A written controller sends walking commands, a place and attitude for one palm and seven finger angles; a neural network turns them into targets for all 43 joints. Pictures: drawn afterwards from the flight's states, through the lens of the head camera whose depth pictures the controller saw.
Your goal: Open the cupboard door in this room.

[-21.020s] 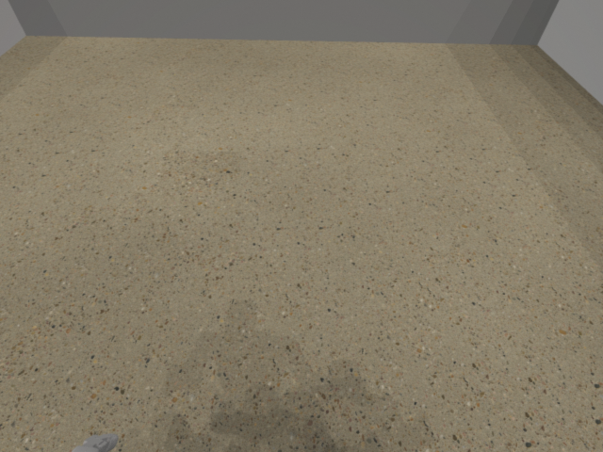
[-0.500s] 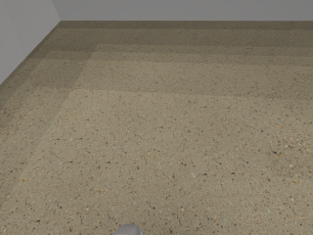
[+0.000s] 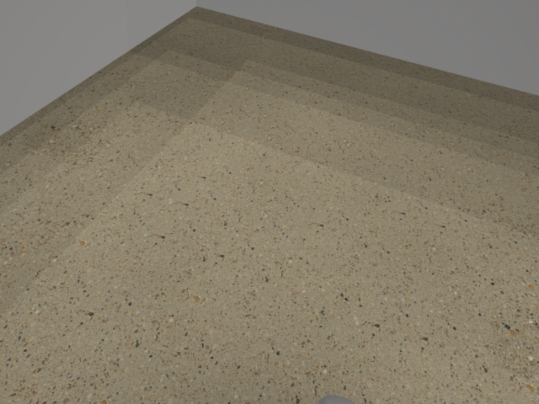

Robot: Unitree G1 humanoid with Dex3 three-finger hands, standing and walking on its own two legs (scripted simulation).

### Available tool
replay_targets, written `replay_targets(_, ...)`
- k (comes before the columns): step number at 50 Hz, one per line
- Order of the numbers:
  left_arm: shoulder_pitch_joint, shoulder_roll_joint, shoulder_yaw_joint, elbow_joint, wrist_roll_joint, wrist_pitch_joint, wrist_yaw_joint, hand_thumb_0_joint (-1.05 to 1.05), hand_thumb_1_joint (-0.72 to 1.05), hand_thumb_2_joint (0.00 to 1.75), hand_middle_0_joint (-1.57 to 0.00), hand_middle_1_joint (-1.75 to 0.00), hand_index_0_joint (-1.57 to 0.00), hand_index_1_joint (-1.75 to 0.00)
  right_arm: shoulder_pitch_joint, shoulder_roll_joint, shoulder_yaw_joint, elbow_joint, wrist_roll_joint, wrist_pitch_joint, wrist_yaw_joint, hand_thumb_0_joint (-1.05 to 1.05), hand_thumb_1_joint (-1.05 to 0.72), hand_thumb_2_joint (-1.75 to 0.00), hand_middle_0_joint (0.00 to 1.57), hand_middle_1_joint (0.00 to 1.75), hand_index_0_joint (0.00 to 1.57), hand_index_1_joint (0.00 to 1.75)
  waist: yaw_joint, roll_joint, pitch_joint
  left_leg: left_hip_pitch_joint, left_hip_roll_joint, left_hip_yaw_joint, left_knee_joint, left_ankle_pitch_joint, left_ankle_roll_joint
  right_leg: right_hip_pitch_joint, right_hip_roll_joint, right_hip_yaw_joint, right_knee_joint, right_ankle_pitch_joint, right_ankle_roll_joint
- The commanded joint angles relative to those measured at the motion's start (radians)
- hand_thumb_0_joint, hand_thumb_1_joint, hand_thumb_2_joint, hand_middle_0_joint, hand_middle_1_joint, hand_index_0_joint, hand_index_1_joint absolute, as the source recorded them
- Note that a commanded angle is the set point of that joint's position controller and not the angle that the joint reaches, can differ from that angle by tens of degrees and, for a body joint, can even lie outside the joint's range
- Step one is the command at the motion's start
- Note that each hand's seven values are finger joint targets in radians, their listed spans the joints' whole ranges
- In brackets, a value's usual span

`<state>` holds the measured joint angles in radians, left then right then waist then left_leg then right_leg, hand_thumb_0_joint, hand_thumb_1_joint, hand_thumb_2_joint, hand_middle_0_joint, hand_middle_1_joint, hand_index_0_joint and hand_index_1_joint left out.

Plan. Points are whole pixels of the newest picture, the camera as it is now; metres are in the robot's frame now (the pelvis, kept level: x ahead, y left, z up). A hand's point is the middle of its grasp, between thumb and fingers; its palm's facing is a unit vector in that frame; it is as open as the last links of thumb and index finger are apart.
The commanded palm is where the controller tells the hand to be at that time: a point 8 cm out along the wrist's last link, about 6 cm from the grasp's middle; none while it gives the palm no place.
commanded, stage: turn or walk to find it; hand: left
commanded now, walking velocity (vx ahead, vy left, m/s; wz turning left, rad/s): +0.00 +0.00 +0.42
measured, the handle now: out of the picture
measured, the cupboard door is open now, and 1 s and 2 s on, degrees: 0 0 0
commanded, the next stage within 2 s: none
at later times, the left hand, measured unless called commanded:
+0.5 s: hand out of the picture -0.02 +0.14 -0.16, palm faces +0.24 -0.93 -0.26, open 7.3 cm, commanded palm none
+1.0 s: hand out of the picture -0.10 +0.21 -0.17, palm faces +0.46 -0.86 -0.24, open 7.4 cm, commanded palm none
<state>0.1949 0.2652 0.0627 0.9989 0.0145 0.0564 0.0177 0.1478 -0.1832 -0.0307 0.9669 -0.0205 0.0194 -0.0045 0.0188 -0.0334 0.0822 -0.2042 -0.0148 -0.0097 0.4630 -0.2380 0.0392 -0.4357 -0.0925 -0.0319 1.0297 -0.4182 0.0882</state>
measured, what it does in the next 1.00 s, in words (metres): steps on the spot, turning left: right foot, then left foot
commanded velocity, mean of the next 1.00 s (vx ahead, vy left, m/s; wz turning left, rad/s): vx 0.00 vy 0.00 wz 0.42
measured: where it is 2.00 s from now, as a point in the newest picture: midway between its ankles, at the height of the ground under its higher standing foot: outside the picture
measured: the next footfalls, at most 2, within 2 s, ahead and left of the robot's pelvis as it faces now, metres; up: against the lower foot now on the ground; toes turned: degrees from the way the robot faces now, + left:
right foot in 0.22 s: +0.04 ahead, -0.15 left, +0.00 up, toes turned +3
left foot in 0.70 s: -0.07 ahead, +0.09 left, +0.00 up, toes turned +23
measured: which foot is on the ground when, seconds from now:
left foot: down 0.00-0.22, up 0.24-0.68, down 0.70-1.00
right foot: up 0.00-0.20, down 0.22-0.70, up 0.72-1.00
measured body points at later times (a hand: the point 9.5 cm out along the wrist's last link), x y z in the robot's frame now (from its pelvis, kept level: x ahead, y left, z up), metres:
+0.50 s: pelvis -0.03 -0.06 +0.00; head +0.01 -0.08 +0.45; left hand -0.03 +0.19 -0.14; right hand +0.06 -0.31 -0.16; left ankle -0.10 +0.09 -0.65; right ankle +0.00 -0.15 -0.74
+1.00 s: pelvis -0.07 -0.01 +0.00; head -0.05 +0.03 +0.45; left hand -0.13 +0.26 -0.16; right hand +0.12 -0.19 -0.13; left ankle -0.11 +0.08 -0.74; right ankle -0.01 -0.16 -0.68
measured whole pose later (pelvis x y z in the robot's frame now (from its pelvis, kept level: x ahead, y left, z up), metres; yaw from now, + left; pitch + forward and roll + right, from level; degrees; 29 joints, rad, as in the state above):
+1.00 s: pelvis -0.07 -0.01 +0.00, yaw +25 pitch -1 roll -2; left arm 0.18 0.26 0.06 0.99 0.01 0.05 0.02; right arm 0.15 -0.18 -0.03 0.97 -0.02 0.02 0.00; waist 0.01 -0.03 0.08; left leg -0.19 -0.02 -0.03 0.46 -0.25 0.04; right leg -0.43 -0.08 -0.03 0.98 -0.43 0.09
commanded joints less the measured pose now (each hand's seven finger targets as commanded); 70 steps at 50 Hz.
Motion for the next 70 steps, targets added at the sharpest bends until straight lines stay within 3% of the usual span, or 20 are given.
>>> replay_targets(1,-0.044,0.051,0.011,-0.090,0.000,-0.021,0.001,0.00,0.90,0.90,-0.20,-0.30,-0.20,-0.30,0.070,-0.220,-0.063,-0.037,-0.002,-0.010,-0.017,0.00,-0.90,-0.90,0.20,0.30,0.20,0.30,-0.047,0.181,-0.075,0.090,0.250,-0.275,-0.138,0.367,0.139,-0.062,0.011,0.010,-0.059,-0.019,0.000)
replay_targets(9,0.074,0.044,0.011,-0.078,-0.009,-0.047,0.007,0.00,0.90,0.90,-0.20,-0.30,-0.20,-0.30,0.035,-0.209,-0.077,-0.061,0.001,0.003,-0.010,0.00,-0.90,-0.90,0.20,0.30,0.20,0.30,0.010,0.169,-0.130,-0.085,0.175,-0.323,-0.019,0.307,0.089,0.284,0.060,-0.023,-0.549,0.165,-0.027)
replay_targets(10,0.109,0.082,0.018,-0.072,-0.004,-0.058,0.012,0.00,0.90,0.90,-0.20,-0.30,-0.20,-0.30,0.043,-0.175,-0.073,-0.068,0.008,0.001,-0.006,0.00,-0.90,-0.90,0.20,0.30,0.20,0.30,0.024,0.077,-0.143,-0.188,0.117,-0.285,0.059,0.165,0.039,0.408,-0.010,0.035,-0.678,0.218,-0.040)
replay_targets(11,0.117,0.167,0.035,-0.076,0.012,-0.069,0.019,0.00,0.90,0.90,-0.20,-0.30,-0.20,-0.30,0.067,-0.105,-0.061,-0.085,0.016,-0.001,0.000,0.00,-0.90,-0.90,0.20,0.30,0.20,0.30,0.022,-0.198,-0.146,-0.354,-0.030,-0.111,0.262,-0.135,-0.044,0.490,-0.264,0.298,-0.752,0.251,-0.130)
replay_targets(12,0.104,0.193,0.030,-0.095,0.008,-0.062,0.013,0.00,0.90,0.90,-0.20,-0.30,-0.20,-0.30,0.033,-0.128,-0.070,-0.101,0.005,0.007,-0.002,0.00,-0.90,-0.90,0.20,0.30,0.20,0.30,0.033,-0.199,-0.093,-0.349,-0.050,-0.079,0.456,-0.350,-0.055,0.335,-0.385,0.345,-0.764,0.315,-0.219)
replay_targets(16,-0.042,0.085,0.017,-0.134,0.003,-0.069,0.016,0.00,0.90,0.90,-0.20,-0.30,-0.20,-0.30,0.094,-0.131,-0.077,-0.025,-0.005,0.038,0.013,0.00,-0.90,-0.90,0.20,0.30,0.20,0.30,-0.050,-0.094,-0.025,-0.342,0.018,-0.079,0.770,-0.150,-0.074,0.209,-0.225,0.116,-0.741,0.318,-0.189)
replay_targets(20,0.018,0.078,0.015,-0.111,0.006,-0.075,0.018,0.00,0.90,0.90,-0.20,-0.30,-0.20,-0.30,0.084,-0.121,-0.070,-0.013,-0.003,0.042,0.016,0.00,-0.90,-0.90,0.20,0.30,0.20,0.30,-0.027,-0.124,-0.033,-0.327,0.034,-0.047,0.739,-0.113,-0.099,0.250,-0.215,0.047,-0.735,0.394,-0.189)
replay_targets(29,0.130,0.145,0.039,-0.048,0.019,-0.063,0.014,0.00,0.90,0.90,-0.20,-0.30,-0.20,-0.30,-0.035,-0.101,-0.040,-0.040,0.014,0.017,0.009,0.00,-0.90,-0.90,0.20,0.30,0.20,0.30,0.046,-0.179,-0.103,-0.205,0.036,0.054,0.302,-0.270,-0.088,0.400,-0.276,0.032,-0.644,0.612,-0.244)
replay_targets(33,0.088,0.149,0.040,-0.044,0.005,-0.050,0.011,0.00,0.90,0.90,-0.20,-0.30,-0.20,-0.30,0.065,-0.128,-0.038,-0.016,0.014,-0.002,0.007,0.00,-0.90,-0.90,0.20,0.30,0.20,0.30,-0.020,-0.120,-0.154,0.045,0.032,0.087,-0.048,-0.002,-0.065,0.289,-0.237,-0.071,-0.498,0.540,-0.143)
replay_targets(34,0.090,0.110,0.034,-0.052,-0.003,-0.041,0.008,0.00,0.90,0.90,-0.20,-0.30,-0.20,-0.30,0.086,-0.183,-0.049,-0.014,0.011,-0.011,0.009,0.00,-0.90,-0.90,0.20,0.30,0.20,0.30,-0.036,0.038,-0.164,0.179,0.139,-0.051,-0.131,0.131,-0.034,0.136,-0.168,-0.124,-0.361,0.339,-0.087)
replay_targets(35,0.084,0.042,0.015,-0.089,-0.005,-0.034,0.003,0.00,0.90,0.90,-0.20,-0.30,-0.20,-0.30,0.113,-0.283,-0.072,-0.020,0.002,-0.012,0.006,0.00,-0.90,-0.90,0.20,0.30,0.20,0.30,-0.052,0.317,-0.138,0.255,0.380,-0.336,-0.140,0.458,0.074,-0.105,-0.051,-0.155,-0.183,-0.135,-0.018)
replay_targets(36,0.004,0.050,0.006,-0.106,0.004,-0.021,0.010,0.00,0.90,0.90,-0.20,-0.30,-0.20,-0.30,0.145,-0.301,-0.076,-0.003,0.001,-0.004,-0.004,0.00,-0.90,-0.90,0.20,0.30,0.20,0.30,-0.090,0.291,-0.121,0.155,0.428,-0.349,-0.152,0.467,0.148,-0.086,-0.036,-0.065,-0.063,-0.225,-0.022)
replay_targets(42,0.023,0.061,0.013,-0.049,0.002,-0.022,-0.005,0.00,0.90,0.90,-0.20,-0.30,-0.20,-0.30,0.017,-0.217,-0.049,-0.033,0.003,-0.016,-0.023,0.00,-0.90,-0.90,0.20,0.30,0.20,0.30,-0.018,0.172,-0.069,0.106,0.251,-0.191,-0.128,0.466,0.117,-0.104,-0.013,0.002,0.064,0.005,-0.006)
replay_targets(51,-0.061,0.041,0.005,-0.102,-0.003,-0.027,0.001,0.00,0.90,0.90,-0.20,-0.30,-0.20,-0.30,0.073,-0.218,-0.067,-0.036,-0.004,-0.007,-0.018,0.00,-0.90,-0.90,0.20,0.30,0.20,0.30,-0.050,0.180,-0.089,0.111,0.243,-0.292,-0.101,0.476,0.143,-0.037,0.027,0.003,-0.145,-0.033,-0.002)
replay_targets(57,0.035,0.044,0.006,-0.088,-0.010,-0.049,0.008,0.00,0.90,0.90,-0.20,-0.30,-0.20,-0.30,0.044,-0.208,-0.074,-0.053,0.001,-0.001,-0.014,0.00,-0.90,-0.90,0.20,0.30,0.20,0.30,0.000,0.170,-0.138,-0.008,0.177,-0.323,-0.002,0.457,0.091,0.237,0.062,-0.025,-0.540,0.158,-0.025)
replay_targets(58,0.072,0.069,0.011,-0.079,-0.007,-0.060,0.012,0.00,0.90,0.90,-0.20,-0.30,-0.20,-0.30,0.047,-0.187,-0.072,-0.056,0.008,-0.004,-0.010,0.00,-0.90,-0.90,0.20,0.30,0.20,0.30,0.016,0.122,-0.154,-0.074,0.136,-0.295,0.051,0.345,0.048,0.348,0.016,0.004,-0.660,0.258,-0.034)
replay_targets(60,0.102,0.191,0.033,-0.084,0.012,-0.071,0.018,0.00,0.90,0.90,-0.20,-0.30,-0.20,-0.30,0.046,-0.107,-0.061,-0.091,0.013,-0.004,-0.001,0.00,-0.90,-0.90,0.20,0.30,0.20,0.30,0.032,-0.207,-0.130,-0.336,-0.065,-0.060,0.392,-0.340,-0.059,0.447,-0.371,0.327,-0.719,0.504,-0.210)
replay_targets(61,0.091,0.176,0.042,-0.090,0.003,-0.073,0.019,0.00,0.90,0.90,-0.20,-0.30,-0.20,-0.30,0.031,-0.148,-0.074,-0.083,0.003,0.019,-0.006,0.00,-0.90,-0.90,0.20,0.30,0.20,0.30,0.034,-0.206,-0.105,-0.318,-0.018,-0.109,0.564,-0.366,-0.054,0.309,-0.387,0.343,-0.747,0.428,-0.261)
replay_targets(64,-0.046,0.097,0.021,-0.122,0.004,-0.065,0.019,0.00,0.90,0.90,-0.20,-0.30,-0.20,-0.30,0.073,-0.132,-0.078,-0.033,-0.001,0.035,0.010,0.00,-0.90,-0.90,0.20,0.30,0.20,0.30,-0.042,-0.087,-0.033,-0.327,0.021,-0.081,0.752,-0.204,-0.071,0.227,-0.250,0.139,-0.723,0.373,-0.218)
replay_targets(70,0.041,0.112,0.025,-0.101,0.013,-0.068,0.016,0.00,0.90,0.90,-0.20,-0.30,-0.20,-0.30,0.023,-0.114,-0.060,-0.031,0.002,0.036,0.016,0.00,-0.90,-0.90,0.20,0.30,0.20,0.30,0.004,-0.142,-0.045,-0.279,0.036,-0.002,0.585,-0.202,-0.101,0.284,-0.233,0.038,-0.706,0.466,-0.211)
